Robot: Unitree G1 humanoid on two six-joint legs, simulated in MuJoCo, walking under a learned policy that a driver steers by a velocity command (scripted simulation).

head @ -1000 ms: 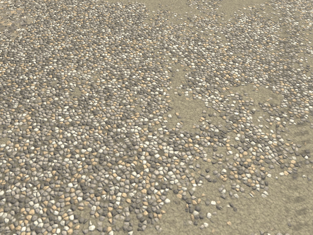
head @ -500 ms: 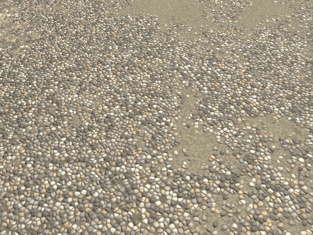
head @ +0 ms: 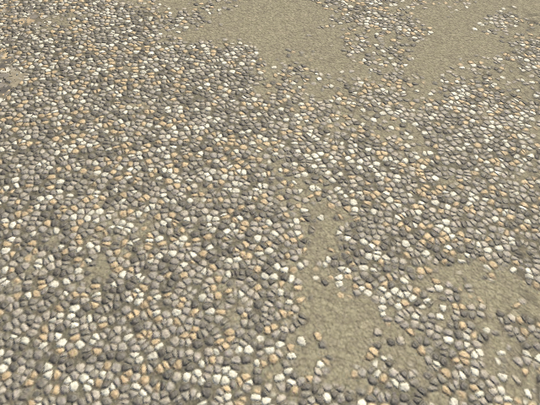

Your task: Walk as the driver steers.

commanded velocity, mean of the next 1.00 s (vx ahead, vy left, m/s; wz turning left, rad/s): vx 0.50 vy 0.00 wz -0.45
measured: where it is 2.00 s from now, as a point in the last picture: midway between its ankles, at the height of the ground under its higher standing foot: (375, 239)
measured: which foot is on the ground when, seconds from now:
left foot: down 0.00-0.44, up 0.46-0.90, down 0.92-1.00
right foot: up 0.00-0.42, down 0.44-0.94, up 0.96-1.00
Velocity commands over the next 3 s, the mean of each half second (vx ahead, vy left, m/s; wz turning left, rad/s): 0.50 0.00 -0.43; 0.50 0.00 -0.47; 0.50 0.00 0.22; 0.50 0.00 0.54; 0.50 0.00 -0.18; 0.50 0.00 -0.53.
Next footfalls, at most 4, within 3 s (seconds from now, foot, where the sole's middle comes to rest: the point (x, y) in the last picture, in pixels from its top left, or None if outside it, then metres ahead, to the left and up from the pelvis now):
0.44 right None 0.38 -0.17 -0.77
0.92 left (307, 316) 0.71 -0.09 -0.77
1.40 right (419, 286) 0.81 -0.41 -0.77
1.92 left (335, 196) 1.14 -0.20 -0.77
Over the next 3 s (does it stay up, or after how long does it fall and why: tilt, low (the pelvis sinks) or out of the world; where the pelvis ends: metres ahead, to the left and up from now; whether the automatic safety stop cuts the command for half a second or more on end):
stays up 1.60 -0.35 -0.01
